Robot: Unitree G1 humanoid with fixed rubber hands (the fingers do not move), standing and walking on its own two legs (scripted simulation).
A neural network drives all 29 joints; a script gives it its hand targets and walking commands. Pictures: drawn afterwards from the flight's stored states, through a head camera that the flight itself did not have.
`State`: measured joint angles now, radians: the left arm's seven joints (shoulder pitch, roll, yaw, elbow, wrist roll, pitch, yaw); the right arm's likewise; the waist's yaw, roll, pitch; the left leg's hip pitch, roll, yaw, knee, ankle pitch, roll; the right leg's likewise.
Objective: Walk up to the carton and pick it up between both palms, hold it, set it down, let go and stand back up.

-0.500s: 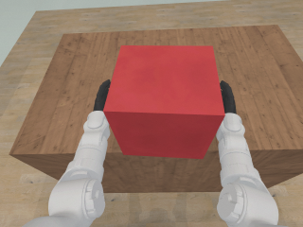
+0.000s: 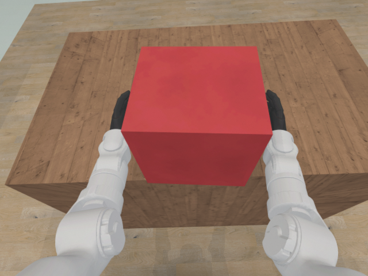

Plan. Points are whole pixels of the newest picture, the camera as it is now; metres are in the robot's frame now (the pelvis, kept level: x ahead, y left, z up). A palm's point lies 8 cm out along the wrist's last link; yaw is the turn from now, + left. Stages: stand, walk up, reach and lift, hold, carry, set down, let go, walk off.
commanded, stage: set down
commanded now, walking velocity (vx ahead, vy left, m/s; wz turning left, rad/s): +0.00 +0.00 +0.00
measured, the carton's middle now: (196, 121) +0.46 +0.01 +0.03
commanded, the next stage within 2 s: none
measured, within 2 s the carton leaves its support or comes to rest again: neither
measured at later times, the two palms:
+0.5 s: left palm (119, 122) +0.45 +0.19 +0.04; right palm (271, 123) +0.46 -0.17 +0.03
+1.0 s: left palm (101, 112) +0.44 +0.21 +0.08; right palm (298, 110) +0.46 -0.21 +0.08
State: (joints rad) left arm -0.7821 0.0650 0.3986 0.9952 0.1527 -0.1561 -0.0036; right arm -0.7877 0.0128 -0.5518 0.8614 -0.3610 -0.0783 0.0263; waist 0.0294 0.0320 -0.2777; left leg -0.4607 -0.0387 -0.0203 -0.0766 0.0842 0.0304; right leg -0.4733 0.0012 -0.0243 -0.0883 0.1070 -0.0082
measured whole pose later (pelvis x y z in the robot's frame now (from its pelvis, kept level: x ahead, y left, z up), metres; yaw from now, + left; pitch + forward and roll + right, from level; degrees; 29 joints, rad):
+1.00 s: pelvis +0.01 +0.01 +0.00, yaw -2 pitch +23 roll -1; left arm -0.77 0.33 -0.01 0.86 -0.36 0.09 0.05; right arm -0.89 -0.37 0.07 1.01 0.31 0.04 0.01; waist 0.04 0.04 -0.25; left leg -0.56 -0.03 0.01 0.27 -0.11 0.02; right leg -0.54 0.01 0.00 0.16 -0.03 0.01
